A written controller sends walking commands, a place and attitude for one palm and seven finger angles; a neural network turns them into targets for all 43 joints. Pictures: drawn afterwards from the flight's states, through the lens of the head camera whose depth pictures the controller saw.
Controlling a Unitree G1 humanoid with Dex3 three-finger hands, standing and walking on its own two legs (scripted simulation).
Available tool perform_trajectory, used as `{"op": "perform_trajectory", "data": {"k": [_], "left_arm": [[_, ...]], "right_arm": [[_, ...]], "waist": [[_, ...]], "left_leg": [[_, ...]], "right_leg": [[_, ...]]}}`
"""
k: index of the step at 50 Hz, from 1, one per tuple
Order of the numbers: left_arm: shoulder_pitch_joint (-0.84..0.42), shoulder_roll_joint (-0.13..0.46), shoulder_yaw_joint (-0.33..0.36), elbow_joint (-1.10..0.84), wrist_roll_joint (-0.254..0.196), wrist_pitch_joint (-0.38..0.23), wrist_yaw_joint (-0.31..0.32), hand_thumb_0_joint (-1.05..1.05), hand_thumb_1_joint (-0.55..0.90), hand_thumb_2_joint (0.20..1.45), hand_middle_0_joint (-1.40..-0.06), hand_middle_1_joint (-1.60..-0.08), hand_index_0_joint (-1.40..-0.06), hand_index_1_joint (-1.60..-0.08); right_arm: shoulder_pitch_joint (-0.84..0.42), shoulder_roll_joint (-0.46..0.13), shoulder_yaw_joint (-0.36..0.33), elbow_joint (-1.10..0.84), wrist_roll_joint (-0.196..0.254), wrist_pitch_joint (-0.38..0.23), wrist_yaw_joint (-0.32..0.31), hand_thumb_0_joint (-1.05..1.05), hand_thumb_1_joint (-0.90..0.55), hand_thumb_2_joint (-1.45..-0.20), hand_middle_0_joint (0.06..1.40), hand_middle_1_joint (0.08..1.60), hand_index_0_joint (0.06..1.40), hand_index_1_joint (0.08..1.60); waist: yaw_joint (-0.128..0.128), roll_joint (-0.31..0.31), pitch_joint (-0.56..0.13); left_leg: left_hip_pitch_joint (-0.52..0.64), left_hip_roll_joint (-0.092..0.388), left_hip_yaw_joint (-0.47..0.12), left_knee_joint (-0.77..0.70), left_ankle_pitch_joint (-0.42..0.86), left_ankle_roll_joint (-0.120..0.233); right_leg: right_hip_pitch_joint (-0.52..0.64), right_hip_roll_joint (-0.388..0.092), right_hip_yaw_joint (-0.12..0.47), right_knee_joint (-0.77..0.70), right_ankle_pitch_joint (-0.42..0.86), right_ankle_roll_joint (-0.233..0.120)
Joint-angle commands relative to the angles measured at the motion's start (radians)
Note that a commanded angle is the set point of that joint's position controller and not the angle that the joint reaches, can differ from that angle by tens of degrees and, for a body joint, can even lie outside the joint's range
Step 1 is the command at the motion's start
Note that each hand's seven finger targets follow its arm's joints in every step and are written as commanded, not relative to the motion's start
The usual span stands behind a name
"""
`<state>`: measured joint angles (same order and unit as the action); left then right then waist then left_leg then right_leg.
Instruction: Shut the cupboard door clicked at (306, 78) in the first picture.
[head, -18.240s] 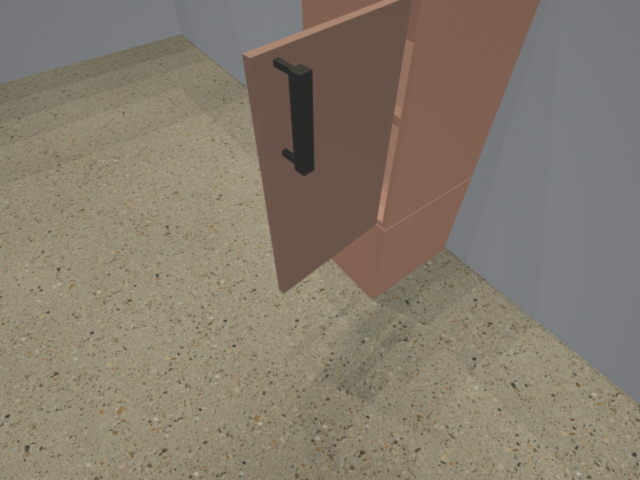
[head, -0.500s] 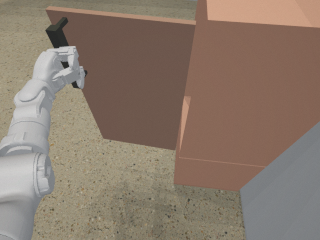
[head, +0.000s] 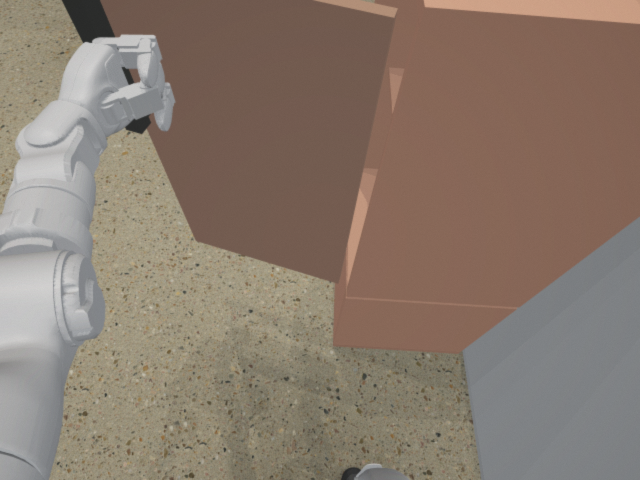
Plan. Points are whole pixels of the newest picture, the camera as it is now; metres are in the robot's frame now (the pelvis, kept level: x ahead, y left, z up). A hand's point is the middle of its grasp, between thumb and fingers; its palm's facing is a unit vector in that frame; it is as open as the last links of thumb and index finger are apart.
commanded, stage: push the door shut along its arc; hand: left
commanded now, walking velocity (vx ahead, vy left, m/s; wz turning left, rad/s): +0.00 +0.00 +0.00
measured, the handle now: (123, 59) +0.60 +0.19 +0.16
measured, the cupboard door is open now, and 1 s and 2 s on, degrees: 76 62 59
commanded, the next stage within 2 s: pull the fist back off the door in 0.80 s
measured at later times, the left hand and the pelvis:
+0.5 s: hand (194, 67) +0.56 +0.10 +0.18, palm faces -0.36 -0.93 +0.00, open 3.0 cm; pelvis +0.01 -0.01 -0.01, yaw -1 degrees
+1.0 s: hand (216, 46) +0.60 +0.07 +0.17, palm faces -0.18 -0.97 +0.14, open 3.0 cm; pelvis +0.00 -0.01 -0.02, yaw +0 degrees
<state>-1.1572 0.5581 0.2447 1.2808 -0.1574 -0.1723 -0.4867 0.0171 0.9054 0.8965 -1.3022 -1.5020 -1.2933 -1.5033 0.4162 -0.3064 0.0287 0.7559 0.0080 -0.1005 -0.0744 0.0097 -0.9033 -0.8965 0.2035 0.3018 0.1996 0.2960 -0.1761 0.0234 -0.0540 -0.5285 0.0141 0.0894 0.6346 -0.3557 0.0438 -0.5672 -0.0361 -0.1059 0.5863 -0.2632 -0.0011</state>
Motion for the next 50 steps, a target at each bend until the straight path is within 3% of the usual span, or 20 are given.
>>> {"op": "perform_trajectory", "data": {"k": [1, 4, 5, 8, 12, 14, 21, 23, 26, 28, 35, 37, 39, 42, 44, 45, 46, 47, 48, 50], "left_arm": [[-0.583, 0.181, 0.043, -0.209, -0.01, -0.059, -0.003, 0.0, 0.9, 0.9, -1.3, -1.5, -1.3, -1.5], [-0.599, 0.212, 0.065, -0.226, -0.002, -0.066, 0.003, 0.0, 0.9, 0.9, -1.3, -1.5, -1.3, -1.5], [-0.579, 0.234, 0.083, -0.207, 0.003, -0.065, 0.002, 0.0, 0.9, 0.9, -1.3, -1.5, -1.3, -1.5], [-0.604, 0.196, 0.052, -0.199, -0.001, -0.064, -0.004, 0.0, 0.9, 0.9, -1.3, -1.5, -1.3, -1.5], [-0.595, 0.304, 0.12, -0.142, 0.025, -0.051, -0.007, 0.0, 0.9, 0.9, -1.3, -1.5, -1.3, -1.5], [-0.608, 0.315, 0.116, -0.16, 0.03, -0.06, -0.012, 0.0, 0.9, 0.9, -1.3, -1.5, -1.3, -1.5], [-0.705, 0.238, 0.033, -0.094, 0.032, -0.038, -0.032, 0.0, 0.9, 0.9, -1.3, -1.5, -1.3, -1.5], [-0.749, 0.205, 0.016, -0.092, 0.021, -0.035, -0.031, 0.0, 0.9, 0.9, -1.3, -1.5, -1.3, -1.5], [-0.795, 0.232, 0.015, -0.078, 0.032, -0.035, -0.036, 0.0, 0.9, 0.9, -1.3, -1.5, -1.3, -1.5], [-0.821, 0.184, -0.012, -0.085, 0.021, -0.04, -0.037, 0.0, 0.9, 0.9, -1.3, -1.5, -1.3, -1.5], [-0.867, 0.195, -0.025, -0.045, 0.041, -0.031, -0.041, 0.0, 0.9, 0.9, -1.3, -1.5, -1.3, -1.5], [-0.877, 0.193, -0.026, -0.041, 0.042, -0.022, -0.042, 0.0, 0.9, 0.9, -1.3, -1.5, -1.3, -1.5], [-0.906, 0.183, -0.041, -0.059, 0.042, -0.033, -0.043, 0.0, 0.9, 0.9, -1.3, -1.5, -1.3, -1.5], [-0.903, 0.146, -0.058, -0.035, 0.039, -0.019, -0.045, 0.0, 0.9, 0.9, -1.3, -1.5, -1.3, -1.5], [-0.916, 0.171, -0.05, -0.033, 0.041, -0.025, -0.048, 0.0, 0.9, 0.9, -1.3, -1.5, -1.3, -1.5], [-0.918, 0.131, -0.071, -0.031, 0.04, -0.022, -0.047, 0.0, 0.9, 0.9, -1.3, -1.5, -1.3, -1.5], [-0.966, 0.228, 0.186, -0.011, -0.018, 0.03, 0.172, 0.0, 0.9, 0.9, -1.3, -1.5, -1.3, -1.5], [-0.936, 0.202, 0.157, 0.009, 0.017, 0.053, 0.282, 0.0, 0.9, 0.9, -1.3, -1.5, -1.3, -1.5], [-0.935, 0.188, 0.173, 0.001, 0.044, 0.049, 0.379, 0.0, 0.9, 0.9, -1.3, -1.5, -1.3, -1.5], [-0.928, 0.141, 0.128, -0.092, 0.167, 0.008, 0.544, 0.0, 0.9, 0.9, -1.3, -1.5, -1.3, -1.5]], "right_arm": [[0.167, -0.196, -0.071, -0.039, -0.002, -0.008, -0.015, 0.0, -0.9, -0.9, 0.2, 0.3, 0.2, 0.3], [0.17, -0.196, -0.071, -0.042, -0.005, -0.004, -0.014, 0.0, -0.9, -0.9, 0.2, 0.3, 0.2, 0.3], [0.172, -0.196, -0.071, -0.046, -0.005, 0.001, -0.014, 0.0, -0.9, -0.9, 0.2, 0.3, 0.2, 0.3], [0.173, -0.194, -0.07, -0.051, -0.003, 0.01, -0.018, 0.0, -0.9, -0.9, 0.2, 0.3, 0.2, 0.3], [0.181, -0.203, -0.069, -0.057, -0.006, 0.026, -0.02, 0.0, -0.9, -0.9, 0.2, 0.3, 0.2, 0.3], [0.18, -0.203, -0.068, -0.061, -0.005, 0.033, -0.022, 0.0, -0.9, -0.9, 0.2, 0.3, 0.2, 0.3], [0.196, -0.207, -0.073, -0.032, -0.006, 0.049, -0.026, 0.0, -0.9, -0.9, 0.2, 0.3, 0.2, 0.3], [0.204, -0.208, -0.073, -0.019, -0.008, 0.046, -0.026, 0.0, -0.9, -0.9, 0.2, 0.3, 0.2, 0.3], [0.209, -0.211, -0.074, 0.002, -0.01, 0.046, -0.023, 0.0, -0.9, -0.9, 0.2, 0.3, 0.2, 0.3], [0.209, -0.209, -0.073, 0.01, -0.009, 0.041, -0.023, 0.0, -0.9, -0.9, 0.2, 0.3, 0.2, 0.3], [0.205, -0.217, -0.073, 0.036, -0.012, 0.038, -0.02, 0.0, -0.9, -0.9, 0.2, 0.3, 0.2, 0.3], [0.207, -0.217, -0.073, 0.036, -0.013, 0.035, -0.018, 0.0, -0.9, -0.9, 0.2, 0.3, 0.2, 0.3], [0.21, -0.219, -0.073, 0.044, -0.012, 0.032, -0.02, 0.0, -0.9, -0.9, 0.2, 0.3, 0.2, 0.3], [0.206, -0.217, -0.073, 0.05, -0.014, 0.028, -0.018, 0.0, -0.9, -0.9, 0.2, 0.3, 0.2, 0.3], [0.214, -0.22, -0.069, 0.057, -0.012, 0.027, -0.023, 0.0, -0.9, -0.9, 0.2, 0.3, 0.2, 0.3], [0.211, -0.218, -0.072, 0.063, -0.012, 0.026, -0.021, 0.0, -0.9, -0.9, 0.2, 0.3, 0.2, 0.3], [0.276, -0.169, -0.044, 0.001, -0.023, 0.021, -0.001, 0.0, -0.9, -0.9, 0.2, 0.3, 0.2, 0.3], [0.296, -0.172, -0.04, -0.002, -0.029, 0.02, 0.021, 0.0, -0.9, -0.9, 0.2, 0.3, 0.2, 0.3], [0.321, -0.168, -0.046, -0.01, -0.045, 0.018, 0.035, 0.0, -0.9, -0.9, 0.2, 0.3, 0.2, 0.3], [0.357, -0.158, -0.055, -0.025, -0.086, 0.017, 0.083, 0.0, -0.9, -0.9, 0.2, 0.3, 0.2, 0.3]], "waist": [[-0.045, 0.083, -0.426], [-0.038, 0.119, -0.467], [-0.035, 0.079, -0.469], [-0.047, 0.092, -0.465], [-0.045, 0.028, -0.455], [-0.041, 0.052, -0.486], [-0.099, 0.042, -0.428], [-0.114, 0.068, -0.452], [-0.127, 0.081, -0.461], [-0.133, 0.118, -0.477], [-0.145, 0.144, -0.497], [-0.151, 0.114, -0.5], [-0.154, 0.158, -0.516], [-0.164, 0.14, -0.5], [-0.168, 0.142, -0.507], [-0.172, 0.154, -0.502], [-0.155, 0.194, -0.471], [-0.156, 0.172, -0.473], [-0.175, 0.071, -0.47], [-0.166, 0.162, -0.524]], "left_leg": [[0.36, 0.021, -0.154, -0.012, 0.533, -0.033], [0.385, 0.019, -0.151, 0.003, 0.579, -0.036], [0.364, 0.019, -0.15, 0.004, 0.566, -0.033], [0.348, 0.014, -0.134, 0.012, 0.576, -0.028], [0.251, 0.004, -0.118, 0.016, 0.5, -0.018], [0.257, 0.001, -0.115, 0.024, 0.524, -0.019], [0.227, 0.001, -0.112, 0.046, 0.448, -0.012], [0.243, -0.005, -0.106, 0.058, 0.457, -0.008], [0.225, -0.003, -0.112, 0.074, 0.429, -0.007], [0.264, -0.004, -0.114, 0.085, 0.468, -0.007], [0.251, -0.004, -0.114, 0.12, 0.438, -0.008], [0.229, -0.006, -0.113, 0.123, 0.418, -0.004], [0.267, -0.005, -0.117, 0.126, 0.445, -0.007], [0.252, -0.007, -0.111, 0.132, 0.415, -0.004], [0.254, -0.005, -0.11, 0.136, 0.433, -0.004], [0.26, -0.006, -0.109, 0.137, 0.431, -0.003], [0.104, 0.019, -0.141, 0.123, 0.405, -0.018], [0.066, 0.02, -0.138, 0.104, 0.375, -0.025], [0.055, 0.019, -0.157, 0.098, 0.384, -0.019], [0.113, 0.014, -0.153, 0.113, 0.464, -0.021]], "right_leg": [[0.041, 0.049, 0.054, -0.007, 0.327, -0.025], [0.044, 0.052, 0.055, 0.003, 0.358, -0.025], [0.063, 0.051, 0.056, 0.005, 0.366, -0.024], [0.068, 0.054, 0.053, 0.015, 0.396, -0.025], [0.124, 0.053, 0.066, 0.019, 0.431, -0.021], [0.134, 0.053, 0.067, 0.029, 0.458, -0.022], [0.048, 0.06, 0.064, 0.025, 0.407, -0.017], [0.037, 0.064, 0.056, 0.036, 0.417, -0.02], [0.016, 0.063, 0.061, 0.039, 0.399, -0.018], [-0.017, 0.068, 0.048, 0.054, 0.401, -0.024], [-0.068, 0.073, 0.046, 0.071, 0.372, -0.023], [-0.054, 0.073, 0.047, 0.07, 0.371, -0.019], [-0.086, 0.078, 0.04, 0.08, 0.367, -0.023], [-0.099, 0.079, 0.036, 0.078, 0.352, -0.021], [-0.104, 0.082, 0.032, 0.089, 0.359, -0.022], [-0.119, 0.082, 0.03, 0.087, 0.356, -0.022], [-0.063, 0.069, 0.07, 0.036, 0.331, -0.015], [-0.022, 0.066, 0.071, 0.039, 0.323, -0.008], [-0.001, 0.066, 0.055, 0.042, 0.333, 0.001], [-0.038, 0.061, 0.058, 0.051, 0.36, 0.005]]}}
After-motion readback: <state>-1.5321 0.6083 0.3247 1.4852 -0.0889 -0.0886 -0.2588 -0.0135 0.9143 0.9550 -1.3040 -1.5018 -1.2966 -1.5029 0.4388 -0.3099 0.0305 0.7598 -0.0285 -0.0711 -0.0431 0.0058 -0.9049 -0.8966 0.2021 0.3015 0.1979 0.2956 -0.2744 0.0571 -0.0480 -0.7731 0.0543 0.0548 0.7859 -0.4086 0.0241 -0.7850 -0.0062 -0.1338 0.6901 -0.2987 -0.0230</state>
